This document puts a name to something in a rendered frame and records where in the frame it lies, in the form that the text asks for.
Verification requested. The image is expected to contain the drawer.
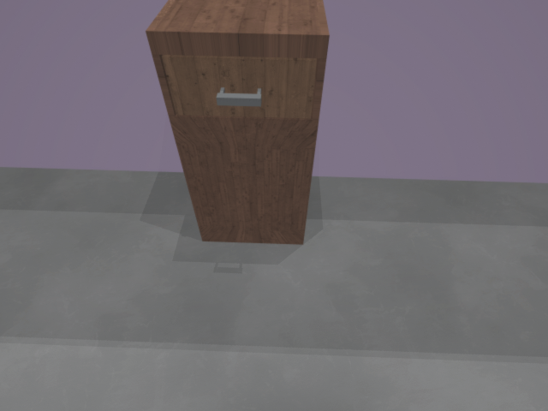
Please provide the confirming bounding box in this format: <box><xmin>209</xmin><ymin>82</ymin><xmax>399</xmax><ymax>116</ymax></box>
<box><xmin>162</xmin><ymin>55</ymin><xmax>317</xmax><ymax>118</ymax></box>

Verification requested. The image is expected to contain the handle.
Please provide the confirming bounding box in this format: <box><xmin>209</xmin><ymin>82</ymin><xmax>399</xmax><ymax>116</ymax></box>
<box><xmin>217</xmin><ymin>87</ymin><xmax>261</xmax><ymax>106</ymax></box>

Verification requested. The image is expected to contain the cabinet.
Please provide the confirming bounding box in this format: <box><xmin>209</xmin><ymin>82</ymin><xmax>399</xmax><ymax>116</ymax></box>
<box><xmin>146</xmin><ymin>0</ymin><xmax>330</xmax><ymax>245</ymax></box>

